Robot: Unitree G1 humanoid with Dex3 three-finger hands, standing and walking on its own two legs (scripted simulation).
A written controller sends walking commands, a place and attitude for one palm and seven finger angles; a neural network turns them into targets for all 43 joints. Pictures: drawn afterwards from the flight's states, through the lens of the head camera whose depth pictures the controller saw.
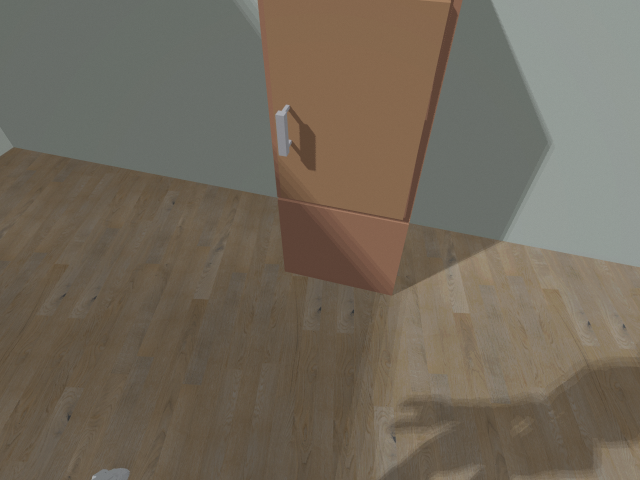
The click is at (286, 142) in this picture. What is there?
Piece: cupboard door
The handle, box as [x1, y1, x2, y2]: [275, 105, 291, 156]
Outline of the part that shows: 289,105 285,105 281,111 278,110 275,114 278,151 280,155 286,156 288,153 288,147 291,143 291,140 289,140 287,137 286,112 289,108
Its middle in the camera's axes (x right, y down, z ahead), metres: -0.10 -0.29 +1.04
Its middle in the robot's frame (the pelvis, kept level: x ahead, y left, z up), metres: +0.97 +0.15 -0.08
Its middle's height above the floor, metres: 0.69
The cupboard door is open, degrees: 0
